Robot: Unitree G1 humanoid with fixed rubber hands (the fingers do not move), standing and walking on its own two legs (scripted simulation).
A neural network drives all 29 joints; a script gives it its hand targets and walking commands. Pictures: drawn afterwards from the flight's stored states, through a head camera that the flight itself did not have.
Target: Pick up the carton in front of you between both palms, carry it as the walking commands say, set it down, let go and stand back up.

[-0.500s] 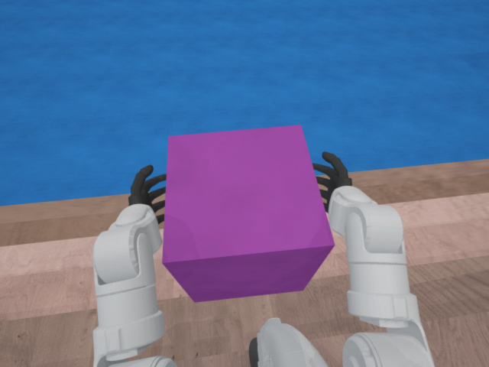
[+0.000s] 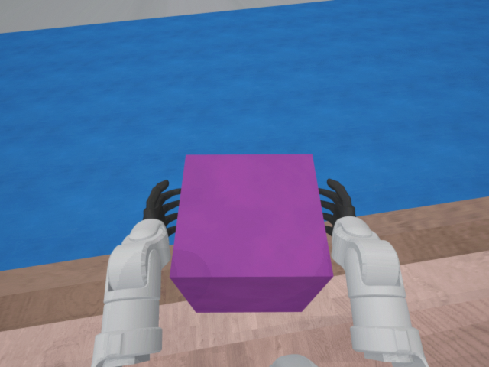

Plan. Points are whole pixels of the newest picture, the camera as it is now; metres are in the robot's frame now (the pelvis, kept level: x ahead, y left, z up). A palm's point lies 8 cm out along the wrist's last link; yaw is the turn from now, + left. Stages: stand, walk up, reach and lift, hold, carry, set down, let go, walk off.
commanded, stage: carry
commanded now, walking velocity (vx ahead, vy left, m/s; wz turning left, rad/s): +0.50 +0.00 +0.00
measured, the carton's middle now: (248, 240) +0.33 -0.03 +0.01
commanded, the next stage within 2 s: none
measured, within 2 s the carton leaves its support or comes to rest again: neither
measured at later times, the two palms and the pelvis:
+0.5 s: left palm (168, 179) +0.68 +0.17 -0.15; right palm (265, 163) +0.70 -0.13 -0.16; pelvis +0.39 -0.02 -0.21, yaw +0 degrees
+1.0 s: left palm (189, 145) +1.10 +0.15 -0.36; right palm (253, 133) +1.12 -0.15 -0.36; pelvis +0.80 -0.01 -0.45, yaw +0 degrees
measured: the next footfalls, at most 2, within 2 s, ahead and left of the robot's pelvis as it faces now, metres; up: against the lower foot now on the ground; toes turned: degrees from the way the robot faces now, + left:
right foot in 0.28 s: +0.35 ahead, -0.07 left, -0.16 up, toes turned +2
left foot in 0.62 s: +0.63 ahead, +0.07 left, -0.32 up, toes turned -1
